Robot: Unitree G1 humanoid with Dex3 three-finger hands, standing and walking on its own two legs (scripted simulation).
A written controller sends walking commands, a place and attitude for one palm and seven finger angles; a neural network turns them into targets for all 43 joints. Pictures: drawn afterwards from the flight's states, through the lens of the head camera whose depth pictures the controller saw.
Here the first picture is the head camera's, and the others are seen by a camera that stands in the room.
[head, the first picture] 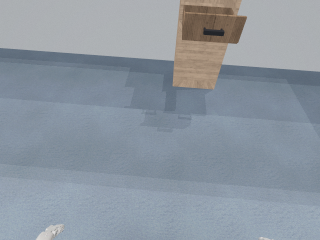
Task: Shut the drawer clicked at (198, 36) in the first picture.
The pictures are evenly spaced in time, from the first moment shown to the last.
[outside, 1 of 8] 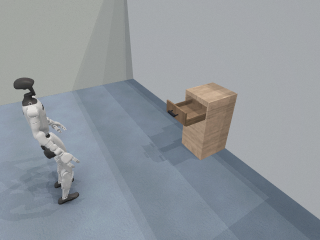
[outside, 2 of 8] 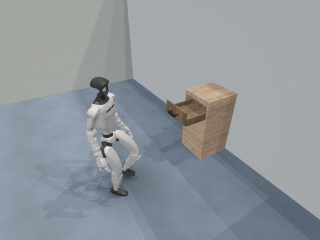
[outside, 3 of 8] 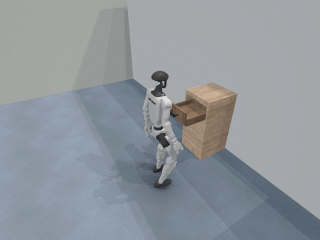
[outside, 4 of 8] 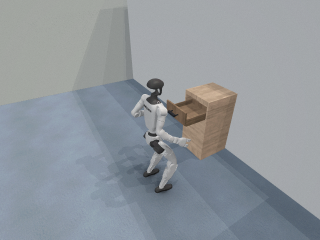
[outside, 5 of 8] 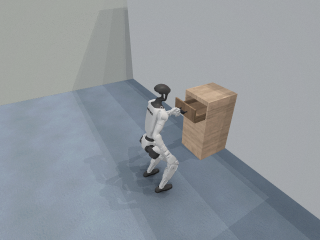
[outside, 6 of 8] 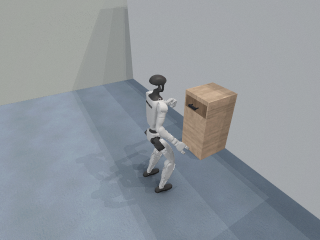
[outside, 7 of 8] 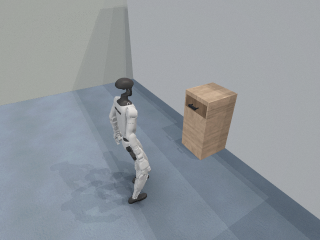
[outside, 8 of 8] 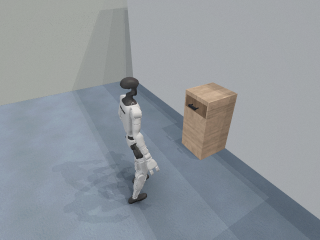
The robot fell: no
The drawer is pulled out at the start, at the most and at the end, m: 0.29 0.29 0.00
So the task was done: yes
